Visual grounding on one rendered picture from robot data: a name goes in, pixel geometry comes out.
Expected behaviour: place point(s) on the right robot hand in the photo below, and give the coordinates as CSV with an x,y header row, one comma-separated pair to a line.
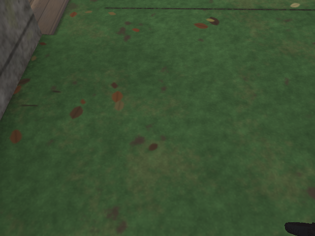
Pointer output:
x,y
300,228

